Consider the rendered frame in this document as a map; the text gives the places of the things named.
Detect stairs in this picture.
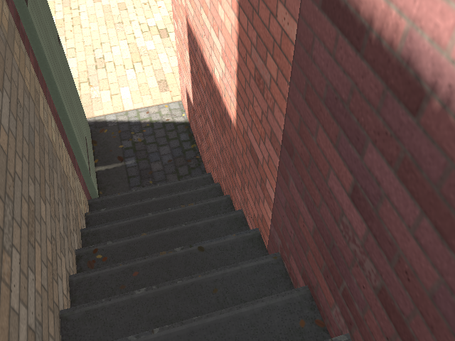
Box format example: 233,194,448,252
60,174,352,341

